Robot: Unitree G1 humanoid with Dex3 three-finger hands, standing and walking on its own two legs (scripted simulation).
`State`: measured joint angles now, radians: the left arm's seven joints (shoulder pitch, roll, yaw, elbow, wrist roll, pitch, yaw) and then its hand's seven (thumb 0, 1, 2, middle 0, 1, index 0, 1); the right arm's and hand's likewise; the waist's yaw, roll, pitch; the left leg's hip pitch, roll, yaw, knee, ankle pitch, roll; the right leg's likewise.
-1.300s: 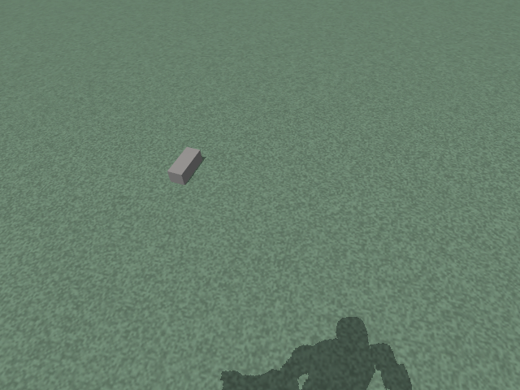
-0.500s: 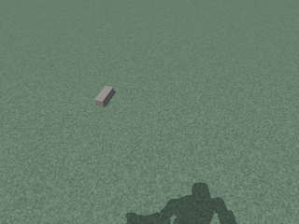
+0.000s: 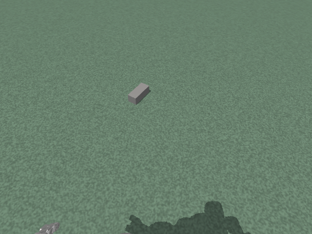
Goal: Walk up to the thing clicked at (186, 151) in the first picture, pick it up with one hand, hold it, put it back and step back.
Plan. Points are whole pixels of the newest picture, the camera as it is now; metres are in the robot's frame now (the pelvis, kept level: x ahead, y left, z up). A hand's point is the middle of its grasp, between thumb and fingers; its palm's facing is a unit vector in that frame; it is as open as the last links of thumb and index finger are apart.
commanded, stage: walk up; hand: left
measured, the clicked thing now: (138, 93) +1.42 +0.20 -0.74
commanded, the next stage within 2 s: none
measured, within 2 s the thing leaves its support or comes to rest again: neither
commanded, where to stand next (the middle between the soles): +1.38 -0.25 m, yaw +60 degrees
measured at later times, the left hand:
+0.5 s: hand (57, 201) +0.24 +0.33 -0.15, palm faces +0.23 -0.94 -0.26, open 7.4 cm
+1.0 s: hand (98, 160) +0.39 +0.24 -0.15, palm faces +0.53 -0.77 -0.35, open 7.4 cm
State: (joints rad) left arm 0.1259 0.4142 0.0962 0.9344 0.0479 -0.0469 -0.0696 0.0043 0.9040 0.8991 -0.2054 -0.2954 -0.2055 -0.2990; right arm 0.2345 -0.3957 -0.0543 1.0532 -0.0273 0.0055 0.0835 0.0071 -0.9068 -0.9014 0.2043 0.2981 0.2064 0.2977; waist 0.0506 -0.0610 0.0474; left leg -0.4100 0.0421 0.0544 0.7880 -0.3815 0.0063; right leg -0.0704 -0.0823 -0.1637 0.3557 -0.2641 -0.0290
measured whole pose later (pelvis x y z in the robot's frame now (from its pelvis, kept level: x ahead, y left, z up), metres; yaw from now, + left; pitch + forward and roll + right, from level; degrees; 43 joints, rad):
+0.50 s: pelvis +0.21 +0.04 +0.00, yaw +17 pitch -1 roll +1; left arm 0.17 0.47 0.08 0.84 0.05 0.04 -0.15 0.01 0.91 0.90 -0.20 -0.29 -0.20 -0.30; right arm 0.39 -0.37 -0.01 0.93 -0.01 -0.10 0.02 0.01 -0.90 -0.90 0.21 0.30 0.21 0.30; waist 0.01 -0.13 0.01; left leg -0.10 0.00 -0.06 0.38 -0.26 0.00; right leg -0.62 -0.11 0.09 0.91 -0.18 0.03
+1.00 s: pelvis +0.50 -0.02 -0.02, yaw +33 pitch -1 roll +0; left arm 0.29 0.41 0.10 0.80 0.05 0.00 -0.09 0.01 0.90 0.90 -0.20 -0.30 -0.20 -0.30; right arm 0.28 -0.44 -0.02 0.85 0.00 -0.08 -0.01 0.00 -0.91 -0.90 0.20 0.30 0.21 0.30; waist 0.10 -0.01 0.08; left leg -0.57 0.05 0.11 0.75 -0.10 0.03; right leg -0.10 0.02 -0.22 0.50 -0.39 -0.07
